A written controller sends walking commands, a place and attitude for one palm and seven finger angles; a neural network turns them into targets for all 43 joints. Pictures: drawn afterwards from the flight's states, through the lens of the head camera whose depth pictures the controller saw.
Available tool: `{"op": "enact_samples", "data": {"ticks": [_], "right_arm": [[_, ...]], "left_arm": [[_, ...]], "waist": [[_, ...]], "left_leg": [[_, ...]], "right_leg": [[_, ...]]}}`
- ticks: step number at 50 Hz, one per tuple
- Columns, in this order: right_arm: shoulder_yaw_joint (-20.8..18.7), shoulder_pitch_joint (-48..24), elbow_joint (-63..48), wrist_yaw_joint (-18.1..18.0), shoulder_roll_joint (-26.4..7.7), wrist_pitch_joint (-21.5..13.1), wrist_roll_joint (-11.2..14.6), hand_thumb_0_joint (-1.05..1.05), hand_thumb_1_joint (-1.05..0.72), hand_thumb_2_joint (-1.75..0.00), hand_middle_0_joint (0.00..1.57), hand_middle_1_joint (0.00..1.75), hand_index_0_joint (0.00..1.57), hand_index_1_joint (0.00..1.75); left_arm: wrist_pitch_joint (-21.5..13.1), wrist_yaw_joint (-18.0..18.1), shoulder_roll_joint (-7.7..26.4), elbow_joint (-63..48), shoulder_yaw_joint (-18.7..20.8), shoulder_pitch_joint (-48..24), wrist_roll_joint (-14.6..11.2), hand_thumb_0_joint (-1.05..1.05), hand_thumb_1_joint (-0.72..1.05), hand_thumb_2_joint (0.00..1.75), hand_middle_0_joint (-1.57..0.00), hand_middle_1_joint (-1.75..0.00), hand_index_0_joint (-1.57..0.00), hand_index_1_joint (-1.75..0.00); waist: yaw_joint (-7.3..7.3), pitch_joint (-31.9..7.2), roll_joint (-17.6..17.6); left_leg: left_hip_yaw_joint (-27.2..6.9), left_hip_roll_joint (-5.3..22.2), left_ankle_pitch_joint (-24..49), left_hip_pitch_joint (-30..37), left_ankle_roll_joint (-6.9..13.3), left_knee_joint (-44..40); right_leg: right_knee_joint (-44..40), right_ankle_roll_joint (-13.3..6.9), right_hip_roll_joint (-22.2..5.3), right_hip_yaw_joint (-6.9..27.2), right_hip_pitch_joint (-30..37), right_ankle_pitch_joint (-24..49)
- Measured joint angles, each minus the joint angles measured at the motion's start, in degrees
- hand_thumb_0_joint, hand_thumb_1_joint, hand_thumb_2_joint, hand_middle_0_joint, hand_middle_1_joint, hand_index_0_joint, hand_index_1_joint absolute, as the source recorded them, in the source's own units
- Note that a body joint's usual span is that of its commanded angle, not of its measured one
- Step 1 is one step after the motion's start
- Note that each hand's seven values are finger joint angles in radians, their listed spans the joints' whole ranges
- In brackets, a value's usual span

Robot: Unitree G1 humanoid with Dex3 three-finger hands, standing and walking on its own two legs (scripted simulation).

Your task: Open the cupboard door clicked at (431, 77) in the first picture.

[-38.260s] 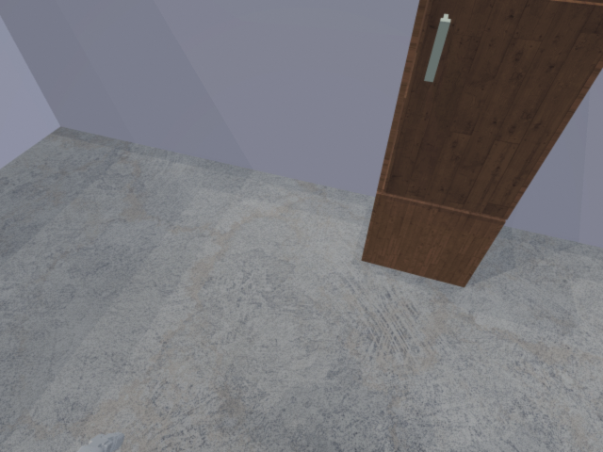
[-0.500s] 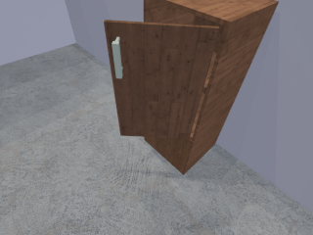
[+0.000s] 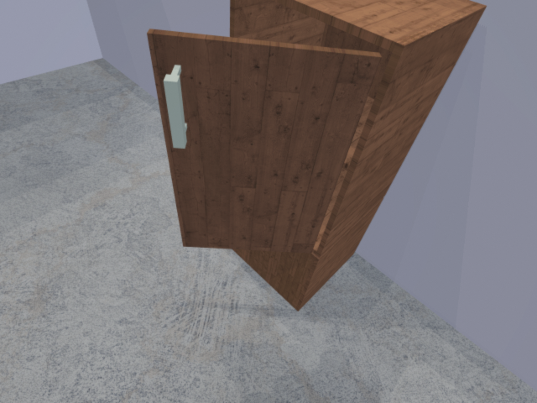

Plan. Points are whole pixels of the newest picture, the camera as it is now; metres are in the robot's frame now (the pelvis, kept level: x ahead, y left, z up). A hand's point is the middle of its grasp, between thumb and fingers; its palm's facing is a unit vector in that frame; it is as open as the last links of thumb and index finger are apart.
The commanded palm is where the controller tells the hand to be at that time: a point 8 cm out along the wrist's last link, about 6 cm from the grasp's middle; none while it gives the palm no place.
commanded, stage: come to a stop and stand still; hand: left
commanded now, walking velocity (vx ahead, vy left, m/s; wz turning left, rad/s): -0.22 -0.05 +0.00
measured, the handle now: (178, 107) +0.55 +0.22 +0.14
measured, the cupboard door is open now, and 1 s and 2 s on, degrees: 44 44 44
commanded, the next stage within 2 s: look again from close up in 1.60 s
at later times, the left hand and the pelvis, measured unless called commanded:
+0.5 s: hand out of the picture +0.10 +0.15 -0.17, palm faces +0.08 -0.98 -0.19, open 7.3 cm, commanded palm none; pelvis +0.02 -0.03 +0.00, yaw +2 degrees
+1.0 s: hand out of the picture +0.02 +0.22 -0.15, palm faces +0.03 -0.95 -0.31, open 7.4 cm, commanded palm none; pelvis -0.03 +0.00 +0.00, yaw +0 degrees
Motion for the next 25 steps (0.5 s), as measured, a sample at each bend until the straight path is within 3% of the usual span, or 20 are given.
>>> {"op": "enact_samples", "data": {"ticks": [2, 4, 8, 12, 14, 17, 21, 23, 25], "right_arm": [[0.20, 0.77, 0.05, -0.53, 0.59, -0.02, -0.01, 0.01, -0.93, -0.90, 0.20, 0.30, 0.20, 0.30], [0.63, 1.64, 0.79, -0.89, 0.93, 0.14, 0.07, 0.01, -0.93, -0.90, 0.20, 0.30, 0.20, 0.30], [1.52, 2.30, 2.53, -0.85, 2.04, 1.25, 0.08, 0.01, -0.93, -0.90, 0.20, 0.30, 0.20, 0.30], [1.01, 2.33, 2.67, -0.59, 3.18, 2.74, 0.19, 0.01, -0.92, -0.90, 0.20, 0.30, 0.21, 0.30], [0.47, 1.80, 2.49, -0.45, 2.92, 3.57, 0.36, 0.01, -0.91, -0.90, 0.20, 0.30, 0.21, 0.30], [-0.69, 0.47, 1.60, -0.36, 1.46, 4.65, 0.91, 0.01, -0.91, -0.90, 0.20, 0.30, 0.21, 0.30], [-1.34, -1.60, 1.06, -0.26, 0.09, 5.74, 1.03, 0.01, -0.91, -0.90, 0.20, 0.30, 0.20, 0.30], [-1.44, -2.51, 0.53, -0.11, -0.28, 5.80, 1.06, 0.01, -0.91, -0.90, 0.20, 0.30, 0.20, 0.30], [-1.45, -3.06, -0.21, -0.03, -0.48, 5.47, 1.05, 0.01, -0.91, -0.90, 0.20, 0.30, 0.20, 0.30]], "left_arm": [[0.31, -0.06, 0.66, -0.66, 0.25, -2.42, 0.23, 0.00, 0.91, 0.89, -0.20, -0.30, -0.20, -0.30], [0.19, 0.12, 1.23, -2.29, 0.34, -5.49, 0.03, 0.00, 0.91, 0.90, -0.20, -0.30, -0.20, -0.30], [0.33, 1.45, 2.62, -4.77, 0.40, -10.83, 0.01, 0.02, 0.94, 0.90, -0.20, -0.30, -0.20, -0.30], [0.18, 1.23, 4.61, -6.45, 0.90, -13.10, -0.37, 0.02, 0.95, 0.90, -0.20, -0.30, -0.19, -0.30], [-0.24, 1.30, 4.81, -6.96, 1.04, -13.86, -0.28, 0.02, 0.95, 0.90, -0.20, -0.30, -0.19, -0.30], [-0.31, 1.21, 3.91, -7.66, 0.63, -15.78, -0.30, 0.01, 0.93, 0.90, -0.20, -0.30, -0.19, -0.30], [0.05, 1.77, 2.72, -9.34, 0.70, -18.00, -0.01, 0.01, 0.92, 0.90, -0.20, -0.30, -0.20, -0.30], [0.31, 2.02, 2.58, -10.10, 0.97, -18.50, 0.05, 0.00, 0.92, 0.89, -0.20, -0.30, -0.20, -0.30], [0.68, 2.01, 2.98, -10.58, 1.15, -18.47, 0.02, 0.00, 0.93, 0.89, -0.20, -0.30, -0.20, -0.30]], "waist": [[-0.58, -0.04, 0.12], [-0.74, 0.53, 0.61], [-0.80, 2.26, 1.70], [-1.20, 3.71, 2.05], [-1.14, 4.10, 2.83], [-2.36, 5.02, 4.99], [-1.58, 5.81, 4.39], [-1.10, 5.71, 3.29], [-0.86, 5.07, 1.99]], "left_leg": [[0.04, 0.03, 0.57, 1.93, -0.50, -2.94], [-0.56, -0.02, 1.93, 3.57, -0.84, -5.98], [-1.65, 0.38, 2.51, 5.41, -1.55, -8.20], [-1.59, 0.74, -0.31, 5.28, -3.00, -4.72], [-1.26, 1.41, -2.56, 4.01, -3.80, -1.29], [-3.68, 1.13, -7.97, 0.37, -3.75, 6.07], [-5.85, -1.02, -13.57, -4.10, -4.02, 17.74], [-6.04, -1.57, -13.07, -4.35, -4.35, 17.01], [-5.52, -1.74, -9.31, -2.81, -4.54, 11.05]], "right_leg": [[5.15, 0.47, -0.97, -0.94, -4.46, 2.75], [3.53, 1.35, -2.08, -1.34, -6.89, 5.74], [-8.94, 2.64, -3.12, -1.06, -6.34, 10.79], [-20.27, 2.98, -3.48, -1.49, -2.32, 17.56], [-20.98, 2.69, -3.04, -1.39, -1.80, 15.43], [-18.98, 1.80, -2.82, -2.59, -2.79, 12.57], [-20.08, 1.49, -3.37, -3.04, -2.67, 13.84], [-20.95, 1.64, -3.60, -3.03, -2.59, 14.75], [-20.95, 2.05, -3.86, -2.85, -2.98, 15.28]]}}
